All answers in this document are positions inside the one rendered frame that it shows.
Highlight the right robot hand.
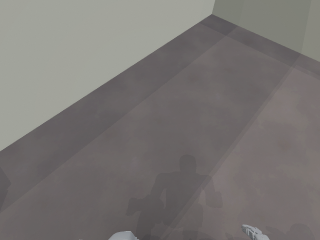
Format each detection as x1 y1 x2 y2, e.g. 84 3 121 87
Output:
241 224 270 240

